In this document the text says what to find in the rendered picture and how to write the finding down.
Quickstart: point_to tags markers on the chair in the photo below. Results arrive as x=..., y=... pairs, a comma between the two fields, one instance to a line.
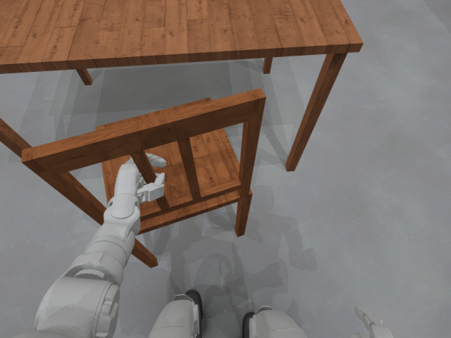
x=202, y=172

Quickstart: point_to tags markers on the left robot forearm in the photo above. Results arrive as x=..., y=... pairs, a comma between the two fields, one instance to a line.
x=109, y=250

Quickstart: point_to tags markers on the left robot foot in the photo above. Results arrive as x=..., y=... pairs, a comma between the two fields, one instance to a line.
x=195, y=296

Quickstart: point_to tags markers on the right robot hand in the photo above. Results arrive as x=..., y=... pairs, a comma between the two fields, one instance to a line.
x=373, y=323

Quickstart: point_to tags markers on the left robot thigh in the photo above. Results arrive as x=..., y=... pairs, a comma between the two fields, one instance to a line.
x=179, y=319

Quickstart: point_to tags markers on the table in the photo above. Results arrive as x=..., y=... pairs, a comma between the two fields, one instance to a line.
x=47, y=35

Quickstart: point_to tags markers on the robot left upper arm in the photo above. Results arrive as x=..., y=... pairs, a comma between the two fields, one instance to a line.
x=78, y=308

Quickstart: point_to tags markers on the left robot hand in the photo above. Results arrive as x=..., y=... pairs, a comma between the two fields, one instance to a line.
x=130, y=181

